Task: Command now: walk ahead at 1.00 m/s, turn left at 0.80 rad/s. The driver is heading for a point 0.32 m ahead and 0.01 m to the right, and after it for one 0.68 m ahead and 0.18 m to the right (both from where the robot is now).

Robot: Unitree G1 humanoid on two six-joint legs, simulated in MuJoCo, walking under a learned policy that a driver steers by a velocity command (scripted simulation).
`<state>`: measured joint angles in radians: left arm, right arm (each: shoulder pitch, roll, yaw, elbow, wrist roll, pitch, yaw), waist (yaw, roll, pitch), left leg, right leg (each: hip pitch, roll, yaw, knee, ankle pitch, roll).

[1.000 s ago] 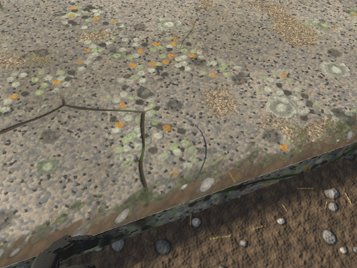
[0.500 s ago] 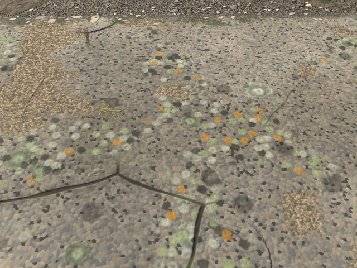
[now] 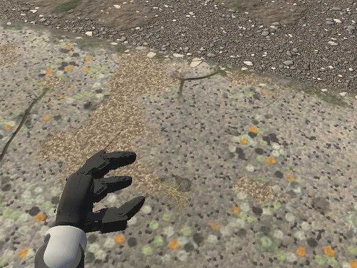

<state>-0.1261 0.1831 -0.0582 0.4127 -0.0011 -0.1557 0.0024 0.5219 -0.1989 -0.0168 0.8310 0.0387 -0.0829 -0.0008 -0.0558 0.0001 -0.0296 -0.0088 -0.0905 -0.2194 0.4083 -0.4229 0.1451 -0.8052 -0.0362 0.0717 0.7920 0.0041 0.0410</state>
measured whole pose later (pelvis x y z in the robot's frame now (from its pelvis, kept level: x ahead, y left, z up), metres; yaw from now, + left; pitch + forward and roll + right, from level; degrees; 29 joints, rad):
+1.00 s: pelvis +0.76 -0.10 -0.01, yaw -21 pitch +1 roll +1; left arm 0.12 0.25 0.01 0.65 0.02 -0.04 -0.05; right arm 0.21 -0.30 -0.03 0.77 0.01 -0.04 -0.02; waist -0.01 0.01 0.09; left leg -0.46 0.05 -0.05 1.25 -0.49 -0.06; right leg -0.48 0.08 0.00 0.56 -0.10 -0.09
